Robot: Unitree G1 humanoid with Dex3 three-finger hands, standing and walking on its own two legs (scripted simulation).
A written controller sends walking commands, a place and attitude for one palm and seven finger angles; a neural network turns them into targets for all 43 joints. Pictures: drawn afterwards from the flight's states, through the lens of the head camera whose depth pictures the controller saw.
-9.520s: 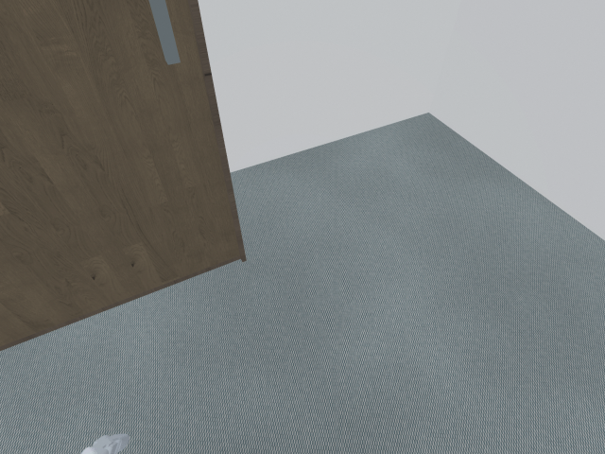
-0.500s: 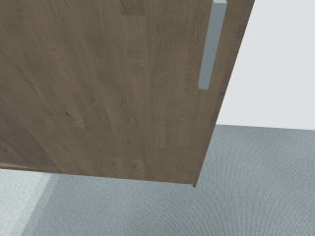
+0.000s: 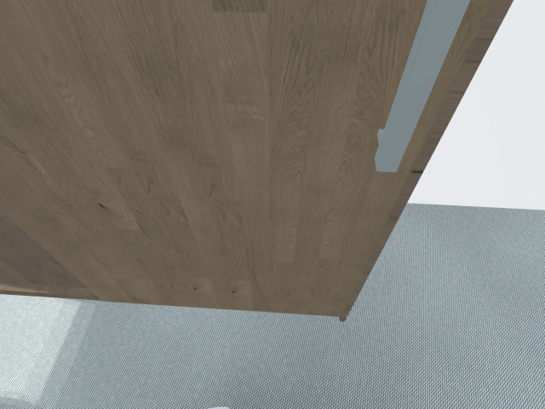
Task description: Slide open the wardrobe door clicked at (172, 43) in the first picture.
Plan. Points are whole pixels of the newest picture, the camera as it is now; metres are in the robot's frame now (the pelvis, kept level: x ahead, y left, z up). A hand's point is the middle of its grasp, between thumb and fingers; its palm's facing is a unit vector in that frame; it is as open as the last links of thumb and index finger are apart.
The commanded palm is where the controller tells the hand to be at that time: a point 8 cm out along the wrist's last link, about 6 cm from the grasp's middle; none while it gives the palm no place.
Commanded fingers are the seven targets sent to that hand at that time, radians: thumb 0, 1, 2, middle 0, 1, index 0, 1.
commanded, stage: come to a stop and stand still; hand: right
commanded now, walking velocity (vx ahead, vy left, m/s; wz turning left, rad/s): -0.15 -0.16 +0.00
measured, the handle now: (407, 84) +0.46 -0.14 +0.24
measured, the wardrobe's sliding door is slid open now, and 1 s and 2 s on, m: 0.00 0.00 0.00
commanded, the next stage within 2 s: look again from close up in 1.46 s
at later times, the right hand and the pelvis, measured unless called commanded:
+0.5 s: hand out of the picture +0.00 -0.20 -0.17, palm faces +0.08 +0.98 -0.18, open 7.4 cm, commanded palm none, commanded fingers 0.00 -0.90 -0.90 0.20 0.30 0.20 0.30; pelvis -0.03 -0.02 +0.01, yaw +0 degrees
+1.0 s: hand out of the picture -0.10 -0.15 -0.17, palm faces +0.05 +0.99 -0.11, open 7.4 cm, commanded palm none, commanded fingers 0.00 -0.90 -0.90 0.20 0.30 0.20 0.30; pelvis -0.07 -0.01 +0.02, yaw +0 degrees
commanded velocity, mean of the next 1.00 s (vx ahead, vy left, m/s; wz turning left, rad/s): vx -0.02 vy -0.02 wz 0.00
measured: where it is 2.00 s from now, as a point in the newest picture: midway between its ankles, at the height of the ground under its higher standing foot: outside the picture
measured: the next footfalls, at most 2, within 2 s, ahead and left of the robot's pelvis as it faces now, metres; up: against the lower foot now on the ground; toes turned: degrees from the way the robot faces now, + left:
right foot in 0.28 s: +0.01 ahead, -0.11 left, +0.00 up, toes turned -6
left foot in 0.56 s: -0.03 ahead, +0.11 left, +0.00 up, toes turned +2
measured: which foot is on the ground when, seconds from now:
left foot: down 0.00-0.28, up 0.30-0.54, down 0.56-1.00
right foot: down 0.00-0.00, up 0.02-0.26, down 0.28-1.00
